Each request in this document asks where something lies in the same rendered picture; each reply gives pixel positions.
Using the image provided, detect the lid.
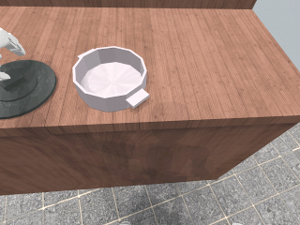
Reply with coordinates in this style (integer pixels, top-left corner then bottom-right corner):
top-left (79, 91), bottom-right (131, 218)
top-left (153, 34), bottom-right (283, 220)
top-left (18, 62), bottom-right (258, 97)
top-left (0, 60), bottom-right (57, 120)

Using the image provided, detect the pot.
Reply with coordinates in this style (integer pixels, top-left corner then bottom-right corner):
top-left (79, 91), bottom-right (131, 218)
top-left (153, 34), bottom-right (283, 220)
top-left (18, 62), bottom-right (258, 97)
top-left (72, 46), bottom-right (150, 113)

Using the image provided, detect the knob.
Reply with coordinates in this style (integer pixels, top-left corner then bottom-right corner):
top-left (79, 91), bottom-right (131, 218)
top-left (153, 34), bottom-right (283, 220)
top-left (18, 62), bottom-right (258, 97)
top-left (0, 67), bottom-right (26, 92)

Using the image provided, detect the robot left hand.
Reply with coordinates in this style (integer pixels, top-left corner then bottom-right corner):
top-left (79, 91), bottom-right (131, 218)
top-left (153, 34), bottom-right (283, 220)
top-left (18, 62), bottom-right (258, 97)
top-left (0, 28), bottom-right (25, 82)

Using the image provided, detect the table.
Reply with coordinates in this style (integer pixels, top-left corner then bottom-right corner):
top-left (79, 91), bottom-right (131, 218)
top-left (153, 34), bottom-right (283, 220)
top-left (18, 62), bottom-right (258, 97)
top-left (0, 0), bottom-right (300, 196)

